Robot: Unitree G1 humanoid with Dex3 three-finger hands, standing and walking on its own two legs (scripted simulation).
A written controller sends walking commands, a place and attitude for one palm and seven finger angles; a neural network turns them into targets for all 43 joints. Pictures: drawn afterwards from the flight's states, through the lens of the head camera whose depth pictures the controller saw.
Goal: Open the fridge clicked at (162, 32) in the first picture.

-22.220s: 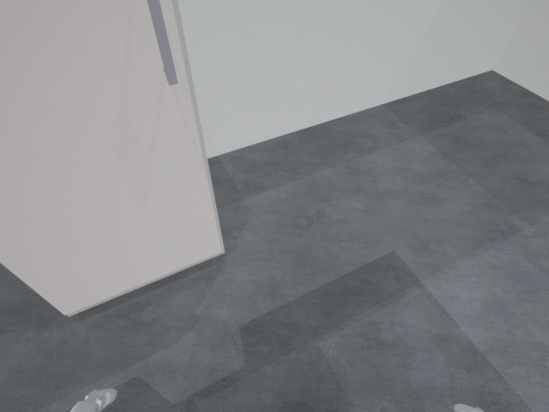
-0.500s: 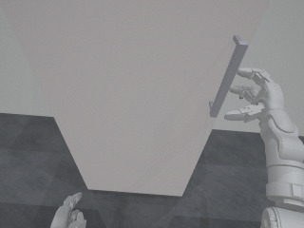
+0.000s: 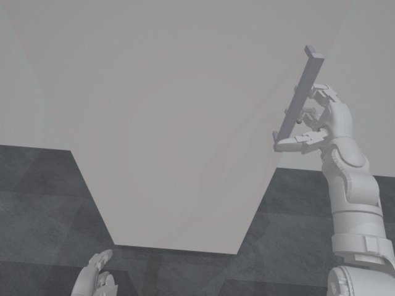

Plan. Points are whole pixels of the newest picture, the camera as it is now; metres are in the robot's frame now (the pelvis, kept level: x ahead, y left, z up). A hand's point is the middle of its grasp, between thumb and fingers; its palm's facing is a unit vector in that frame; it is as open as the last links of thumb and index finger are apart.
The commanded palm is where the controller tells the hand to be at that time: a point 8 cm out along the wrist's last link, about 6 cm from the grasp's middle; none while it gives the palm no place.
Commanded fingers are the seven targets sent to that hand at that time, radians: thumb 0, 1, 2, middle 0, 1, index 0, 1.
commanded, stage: slide the fingers in behind the handle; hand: right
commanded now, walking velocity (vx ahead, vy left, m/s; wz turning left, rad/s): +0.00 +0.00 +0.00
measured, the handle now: (292, 104) +0.45 -0.15 +0.20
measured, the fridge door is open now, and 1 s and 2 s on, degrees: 0 0 0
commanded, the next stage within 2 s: grip the handle and tug to test in 0.98 s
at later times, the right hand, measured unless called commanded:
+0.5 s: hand (284, 121) +0.39 -0.12 +0.20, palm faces +0.00 +1.00 +0.01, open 14.0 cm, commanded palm +0.36 -0.17 +0.20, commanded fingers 0.00 0.50 -0.30 0.30 1.20 0.30 1.20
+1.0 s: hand (287, 124) +0.38 -0.13 +0.20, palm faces +0.03 +1.00 +0.01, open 14.3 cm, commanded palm +0.35 -0.17 +0.20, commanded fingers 0.00 0.50 -0.30 0.30 1.20 0.30 1.20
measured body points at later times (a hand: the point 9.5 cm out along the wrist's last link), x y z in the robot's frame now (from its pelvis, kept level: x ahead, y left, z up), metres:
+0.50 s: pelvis +0.00 +0.01 +0.00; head -0.02 +0.02 +0.45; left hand +0.17 +0.24 -0.09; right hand +0.38 -0.18 +0.20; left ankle -0.01 +0.12 -0.74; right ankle -0.01 -0.12 -0.74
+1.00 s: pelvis +0.00 +0.00 +0.00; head -0.02 +0.02 +0.45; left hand +0.16 +0.24 -0.09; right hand +0.38 -0.18 +0.20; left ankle -0.01 +0.12 -0.74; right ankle -0.01 -0.12 -0.74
